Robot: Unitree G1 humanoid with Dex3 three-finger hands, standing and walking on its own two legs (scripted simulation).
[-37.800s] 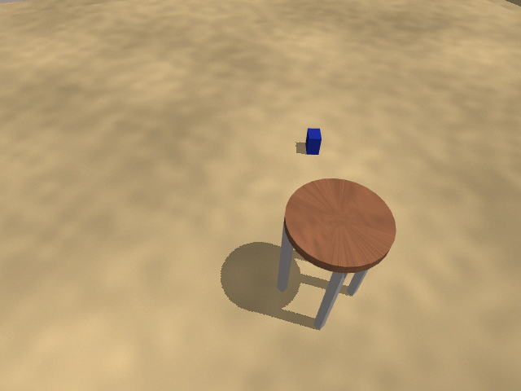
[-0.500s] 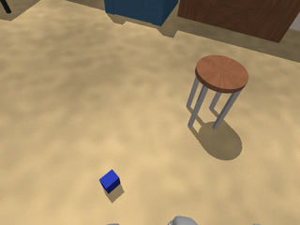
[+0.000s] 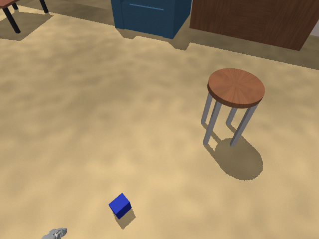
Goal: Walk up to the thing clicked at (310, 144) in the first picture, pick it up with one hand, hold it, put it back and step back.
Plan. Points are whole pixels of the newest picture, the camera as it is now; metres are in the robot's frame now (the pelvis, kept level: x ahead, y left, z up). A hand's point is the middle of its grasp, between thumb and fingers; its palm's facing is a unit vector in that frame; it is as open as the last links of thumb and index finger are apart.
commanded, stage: walk up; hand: left
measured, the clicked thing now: (120, 206) +0.41 +0.22 -0.72
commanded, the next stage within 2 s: stand in 0.76 s
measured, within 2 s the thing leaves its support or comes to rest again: neither
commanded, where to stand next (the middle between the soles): +0.06 +0.00 m, yaw +1 degrees
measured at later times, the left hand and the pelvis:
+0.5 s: hand out of the picture +0.06 +0.26 -0.15, palm faces +0.01 -0.95 -0.32, open 7.4 cm; pelvis +0.00 +0.00 +0.01, yaw +0 degrees
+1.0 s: hand out of the picture +0.09 +0.26 -0.15, palm faces +0.00 -0.94 -0.34, open 7.4 cm; pelvis +0.01 +0.00 +0.01, yaw +1 degrees
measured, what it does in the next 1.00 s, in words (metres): stands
